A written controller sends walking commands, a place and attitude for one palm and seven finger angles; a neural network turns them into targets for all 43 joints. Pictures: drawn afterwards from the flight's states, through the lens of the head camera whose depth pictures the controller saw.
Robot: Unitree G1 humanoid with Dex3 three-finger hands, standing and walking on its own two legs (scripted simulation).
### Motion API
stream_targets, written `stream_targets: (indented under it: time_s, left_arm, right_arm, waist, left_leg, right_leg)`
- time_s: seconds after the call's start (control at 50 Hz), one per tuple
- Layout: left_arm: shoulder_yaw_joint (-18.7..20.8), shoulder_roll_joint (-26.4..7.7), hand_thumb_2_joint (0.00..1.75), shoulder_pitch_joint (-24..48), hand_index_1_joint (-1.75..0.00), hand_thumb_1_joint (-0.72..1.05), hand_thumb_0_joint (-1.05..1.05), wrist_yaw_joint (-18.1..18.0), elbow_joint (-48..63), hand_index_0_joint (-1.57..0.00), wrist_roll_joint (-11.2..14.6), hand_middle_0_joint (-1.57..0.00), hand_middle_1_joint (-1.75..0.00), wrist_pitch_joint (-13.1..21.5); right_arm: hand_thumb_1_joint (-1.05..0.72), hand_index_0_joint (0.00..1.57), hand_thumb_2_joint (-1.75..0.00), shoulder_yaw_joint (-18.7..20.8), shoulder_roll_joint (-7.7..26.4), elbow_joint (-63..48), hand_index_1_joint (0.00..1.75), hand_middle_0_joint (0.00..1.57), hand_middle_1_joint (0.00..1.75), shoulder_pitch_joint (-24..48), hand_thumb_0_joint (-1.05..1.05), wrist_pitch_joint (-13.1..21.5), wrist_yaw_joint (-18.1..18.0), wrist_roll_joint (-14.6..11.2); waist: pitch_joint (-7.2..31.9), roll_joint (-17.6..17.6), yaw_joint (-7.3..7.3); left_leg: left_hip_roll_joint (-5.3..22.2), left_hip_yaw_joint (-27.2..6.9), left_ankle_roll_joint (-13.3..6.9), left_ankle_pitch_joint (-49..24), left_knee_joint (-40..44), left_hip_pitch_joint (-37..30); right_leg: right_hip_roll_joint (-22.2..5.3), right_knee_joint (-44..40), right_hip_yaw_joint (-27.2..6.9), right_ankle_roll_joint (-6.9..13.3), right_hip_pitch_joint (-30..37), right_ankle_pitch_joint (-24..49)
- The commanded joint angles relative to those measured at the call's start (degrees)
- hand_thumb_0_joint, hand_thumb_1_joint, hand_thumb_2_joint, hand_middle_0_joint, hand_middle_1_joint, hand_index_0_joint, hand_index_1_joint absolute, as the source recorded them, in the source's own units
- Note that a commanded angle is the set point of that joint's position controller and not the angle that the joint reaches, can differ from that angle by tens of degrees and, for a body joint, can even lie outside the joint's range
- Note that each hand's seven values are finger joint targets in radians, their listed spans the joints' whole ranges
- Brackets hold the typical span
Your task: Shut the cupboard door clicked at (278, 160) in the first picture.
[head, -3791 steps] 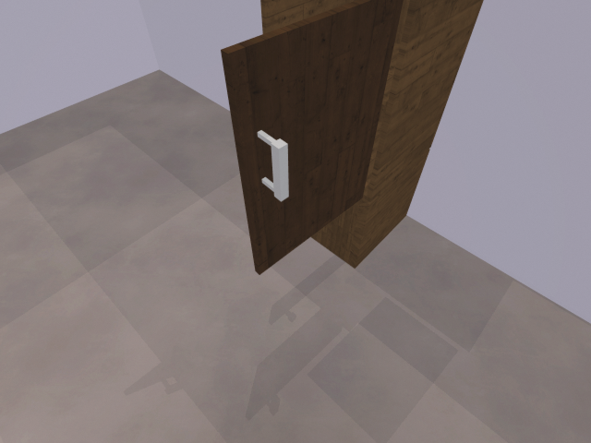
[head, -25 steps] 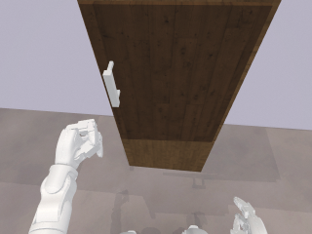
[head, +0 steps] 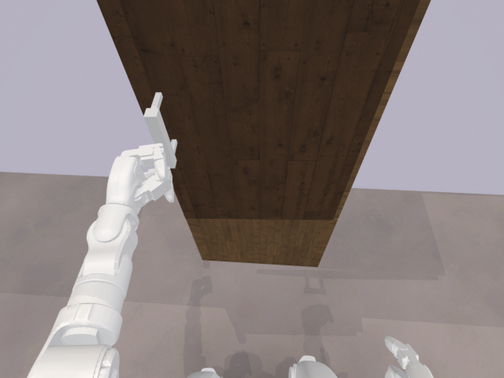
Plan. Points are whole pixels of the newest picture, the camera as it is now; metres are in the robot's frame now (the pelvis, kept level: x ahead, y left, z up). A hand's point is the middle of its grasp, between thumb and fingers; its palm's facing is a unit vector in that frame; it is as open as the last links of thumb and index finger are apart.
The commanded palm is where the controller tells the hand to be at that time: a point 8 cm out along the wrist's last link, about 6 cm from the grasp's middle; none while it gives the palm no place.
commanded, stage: bring the fist close to the handle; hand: left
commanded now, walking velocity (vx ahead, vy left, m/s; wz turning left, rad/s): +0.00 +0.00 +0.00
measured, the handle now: (164, 132) +0.52 +0.17 +0.07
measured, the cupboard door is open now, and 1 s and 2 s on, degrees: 3 0 0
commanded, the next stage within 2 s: push the door shut along its arc in 0.44 s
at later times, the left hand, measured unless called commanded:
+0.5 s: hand (167, 177) +0.41 +0.15 +0.08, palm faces -0.03 -1.00 -0.02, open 3.1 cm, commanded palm +0.38 +0.20 +0.08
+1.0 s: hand (175, 153) +0.46 +0.14 +0.08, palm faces -0.14 -0.99 -0.03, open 3.1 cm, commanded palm +0.44 +0.19 +0.08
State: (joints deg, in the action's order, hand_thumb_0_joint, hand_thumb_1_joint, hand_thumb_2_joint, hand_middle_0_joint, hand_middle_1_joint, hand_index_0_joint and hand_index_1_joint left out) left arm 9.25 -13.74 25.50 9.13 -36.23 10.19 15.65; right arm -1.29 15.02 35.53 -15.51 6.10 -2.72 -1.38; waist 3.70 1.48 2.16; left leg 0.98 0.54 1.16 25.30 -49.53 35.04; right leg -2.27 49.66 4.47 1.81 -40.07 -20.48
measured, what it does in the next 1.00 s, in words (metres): stands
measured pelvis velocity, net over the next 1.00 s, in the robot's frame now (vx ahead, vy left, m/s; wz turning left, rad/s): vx -0.01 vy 0.01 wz -0.01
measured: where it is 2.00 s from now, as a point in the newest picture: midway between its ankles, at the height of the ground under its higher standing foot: outside the picture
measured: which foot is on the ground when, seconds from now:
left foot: down 0.00-1.00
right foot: down 0.00-1.00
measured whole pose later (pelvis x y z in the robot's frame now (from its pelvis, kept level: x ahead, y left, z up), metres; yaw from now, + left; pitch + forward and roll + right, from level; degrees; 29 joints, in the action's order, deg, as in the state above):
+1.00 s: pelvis -0.01 +0.01 -0.01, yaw -1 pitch +15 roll +0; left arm 13.4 -19.0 46.0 15.0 -61.1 9.2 22.2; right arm -1.2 15.9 37.1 -19.2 2.9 -2.2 -1.0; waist 4.1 1.1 5.6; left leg 0.7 1.6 0.0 25.4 -52.9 42.3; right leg -2.5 51.5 3.3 0.9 -47.0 -19.3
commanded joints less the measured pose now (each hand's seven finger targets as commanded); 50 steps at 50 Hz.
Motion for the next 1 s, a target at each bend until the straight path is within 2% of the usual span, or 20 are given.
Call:
stream_targets:
  time_s: [0.0,0.04,0.08,0.16,0.22,0.28,0.34,0.38,0.44,0.46,0.52,0.54,0.62,0.7,0.72,0.8,0.84,0.9,0.94,0.98]
  left_arm:
    - [5.2,-9.7,0.90,23.2,-1.50,0.90,0.00,-0.1,7.9,-1.30,1.6,-1.30,-1.50,4.2]
    - [6.4,-10.8,0.90,25.3,-1.50,0.90,0.00,-0.8,7.4,-1.30,1.5,-1.30,-1.50,6.2]
    - [8.4,-12.4,0.90,22.9,-1.50,0.90,0.00,-1.5,7.2,-1.30,1.0,-1.30,-1.50,8.2]
    - [9.5,-14.0,0.90,19.6,-1.50,0.90,0.00,-1.2,2.2,-1.30,-0.3,-1.30,-1.50,8.9]
    - [7.8,-12.8,0.90,19.5,-1.50,0.90,0.00,0.3,3.0,-1.30,-0.2,-1.30,-1.50,8.4]
    - [6.6,-11.4,0.90,21.7,-1.50,0.90,0.00,1.4,6.3,-1.30,1.2,-1.30,-1.50,8.9]
    - [4.6,-9.2,0.90,25.8,-1.50,0.90,0.00,1.5,6.3,-1.30,2.1,-1.30,-1.50,10.0]
    - [5.4,-10.3,0.90,27.7,-1.50,0.90,0.00,1.0,5.2,-1.30,1.9,-1.30,-1.50,10.7]
    - [5.3,-10.5,0.90,27.0,-1.50,0.90,0.00,0.2,2.9,-1.30,0.7,-1.30,-1.50,11.0]
    - [5.0,-10.1,0.90,26.7,-1.50,0.90,0.00,0.1,3.1,-1.30,0.4,-1.30,-1.50,11.1]
    - [5.0,-9.7,0.90,24.0,-1.50,0.90,0.00,-0.4,1.9,-1.30,-0.2,-1.30,-1.50,10.4]
    - [3.2,-8.1,0.90,25.9,-1.50,0.90,0.00,-0.2,2.9,-1.30,-0.2,-1.30,-1.50,10.3]
    - [5.3,-11.5,0.90,29.9,-1.50,0.90,0.00,0.1,0.3,-1.30,-0.4,-1.30,-1.50,10.2]
    - [5.8,-13.2,0.90,37.3,-1.50,0.90,0.00,1.0,-4.3,-1.30,-0.7,-1.30,-1.50,10.7]
    - [5.4,-13.5,0.90,39.3,-1.50,0.90,0.00,1.5,-4.9,-1.30,-0.8,-1.30,-1.50,11.0]
    - [5.2,-13.9,0.90,41.4,-1.50,0.90,0.00,3.7,-9.2,-1.30,-0.8,-1.30,-1.50,11.2]
    - [3.5,-12.1,0.90,43.0,-1.50,0.90,0.00,5.0,-11.6,-1.30,-0.7,-1.30,-1.50,10.7]
    - [4.5,-13.0,0.90,44.4,-1.50,0.90,0.00,6.0,-13.4,-1.30,-0.1,-1.30,-1.50,10.0]
    - [5.6,-15.1,0.90,47.3,-1.50,0.90,0.00,6.4,-14.1,-1.30,-0.1,-1.30,-1.50,9.7]
    - [5.8,-15.9,0.90,50.4,-1.50,0.90,0.00,6.7,-13.1,-1.30,-0.3,-1.30,-1.50,10.2]
  right_arm:
    - [-0.90,0.20,-0.90,3.4,7.3,-6.3,0.30,0.20,0.30,-3.4,0.00,1.3,-0.5,0.2]
    - [-0.90,0.20,-0.90,3.4,7.1,-5.9,0.30,0.20,0.30,-3.8,0.00,1.1,-0.4,0.3]
    - [-0.90,0.20,-0.90,3.6,6.9,-6.0,0.30,0.20,0.30,-4.3,0.00,0.9,-0.1,0.7]
    - [-0.90,0.20,-0.90,3.8,7.4,-6.0,0.30,0.20,0.30,-5.2,0.00,-0.4,0.4,0.7]
    - [-0.90,0.20,-0.90,3.9,7.5,-6.9,0.30,0.20,0.30,-4.8,0.00,-1.2,0.6,0.3]
    - [-0.90,0.20,-0.90,4.1,7.4,-7.0,0.30,0.20,0.30,-5.0,0.00,-1.2,0.3,0.1]
    - [-0.90,0.20,-0.90,4.1,7.3,-6.2,0.30,0.20,0.30,-4.9,0.00,-0.9,0.0,0.0]
    - [-0.90,0.20,-0.90,4.2,7.5,-5.4,0.30,0.20,0.30,-5.1,0.00,-0.6,-0.3,0.1]
    - [-0.90,0.20,-0.90,4.0,7.4,-5.0,0.30,0.20,0.30,-4.7,0.00,-0.8,-0.1,0.2]
    - [-0.90,0.20,-0.90,4.0,7.5,-5.4,0.30,0.20,0.30,-4.9,0.00,-0.7,-0.1,0.3]
    - [-0.90,0.20,-0.90,3.9,7.4,-5.7,0.30,0.20,0.30,-4.7,0.00,-0.9,0.4,0.4]
    - [-0.90,0.20,-0.90,3.8,7.3,-5.9,0.30,0.20,0.30,-4.6,0.00,-0.9,0.5,0.4]
    - [-0.90,0.20,-0.90,3.8,7.7,-5.7,0.30,0.20,0.30,-4.7,0.00,-1.2,0.2,0.2]
    - [-0.90,0.20,-0.90,3.3,7.8,-4.9,0.30,0.20,0.30,-4.8,0.00,-1.3,-0.4,0.2]
    - [-0.90,0.20,-0.90,3.3,8.0,-4.6,0.30,0.20,0.30,-5.0,0.00,-1.4,-0.4,0.2]
    - [-0.90,0.20,-0.90,3.3,8.4,-4.0,0.30,0.20,0.30,-6.3,0.00,-1.2,-0.3,0.3]
    - [-0.90,0.20,-0.90,3.3,8.6,-3.9,0.30,0.20,0.30,-7.1,0.00,-1.2,0.0,0.4]
    - [-0.90,0.20,-0.90,3.6,9.2,-3.7,0.30,0.20,0.30,-8.5,0.00,-1.4,0.1,0.5]
    - [-0.90,0.20,-0.90,3.6,9.6,-3.3,0.30,0.20,0.30,-9.2,0.00,-1.6,-0.1,0.5]
    - [-0.90,0.20,-0.90,3.6,9.6,-3.1,0.30,0.20,0.30,-9.9,0.00,-1.5,0.0,0.7]
  waist:
    - [22.1,-3.6,0.56]
    - [23.3,-4.7,0.58]
    - [25.3,-3.3,-0.62]
    - [21.9,-4.9,-0.39]
    - [20.6,-3.0,-0.25]
    - [22.8,-1.7,0.27]
    - [20.4,-4.0,1.84]
    - [19.9,-4.1,2.14]
    - [19.2,-3.4,1.75]
    - [20.2,-1.4,1.31]
    - [21.0,-0.4,0.48]
    - [21.5,-0.7,1.25]
    - [19.9,-3.6,2.10]
    - [18.0,-3.7,3.25]
    - [18.5,-2.3,3.86]
    - [22.2,0.4,3.94]
    - [22.2,-0.3,4.79]
    - [24.3,-0.7,4.94]
    - [24.1,-2.3,5.93]
    - [25.7,0.5,6.00]
  left_leg:
    - [-2.0,0.2,-1.7,-14.5,6.1,-0.1]
    - [-2.0,0.4,-1.8,-14.9,5.7,0.5]
    - [-2.1,0.7,-1.8,-16.8,5.7,0.5]
    - [-2.2,1.3,-2.2,-14.5,6.2,3.3]
    - [-2.2,1.8,-2.2,-12.9,7.1,2.8]
    - [-2.0,1.6,-2.2,-14.3,7.3,0.3]
    - [-1.8,1.1,-2.2,-11.1,7.5,0.1]
    - [-1.8,0.9,-2.3,-9.9,7.3,0.3]
    - [-1.9,0.6,-2.3,-8.6,7.6,0.8]
    - [-2.0,0.5,-2.3,-9.7,7.7,-0.1]
    - [-1.8,0.5,-1.9,-11.2,7.9,-0.8]
    - [-1.8,0.4,-1.9,-11.7,7.8,-1.3]
    - [-1.6,0.2,-2.0,-10.0,7.7,0.0]
    - [-1.7,-0.3,-2.1,-7.8,7.4,1.4]
    - [-1.7,-0.4,-2.0,-7.6,7.1,1.2]
    - [-1.7,-1.0,-1.8,-10.3,5.7,0.3]
    - [-1.6,-1.3,-1.7,-10.4,5.2,0.5]
    - [-1.6,-1.6,-1.7,-12.4,4.4,0.4]
    - [-1.5,-1.4,-2.0,-11.3,3.8,2.3]
    - [-1.6,-1.8,-2.0,-12.8,3.3,1.4]
  right_leg:
    - [0.7,-6.2,-4.9,-1.2,20.4,18.1]
    - [0.7,-5.8,-5.3,-1.4,21.4,19.2]
    - [0.8,-5.0,-5.4,-1.2,23.2,21.8]
    - [0.8,-6.2,-6.0,-1.4,22.7,19.8]
    - [0.7,-7.5,-6.5,-1.3,22.2,18.1]
    - [1.2,-7.4,-5.9,-1.2,22.4,19.5]
    - [1.4,-8.2,-5.5,-1.5,19.5,15.3]
    - [1.3,-8.4,-5.6,-1.6,18.5,13.2]
    - [1.2,-8.1,-5.4,-1.4,17.5,11.2]
    - [1.4,-7.6,-5.0,-1.1,17.6,12.1]
    - [1.5,-6.6,-4.2,-0.8,17.3,14.0]
    - [1.5,-6.4,-4.1,-0.9,17.1,14.7]
    - [1.6,-6.8,-4.3,-1.1,16.7,13.4]
    - [1.6,-6.6,-4.6,-1.0,14.9,11.1]
    - [1.6,-6.4,-4.6,-1.0,14.0,10.9]
    - [1.8,-4.4,-4.1,-0.5,12.4,13.2]
    - [1.9,-4.0,-3.8,-0.5,10.9,13.2]
    - [2.1,-3.2,-3.6,-0.4,10.5,14.6]
    - [2.0,-3.3,-4.1,-0.8,10.6,14.3]
    - [2.0,-2.6,-4.0,-0.6,10.0,15.2]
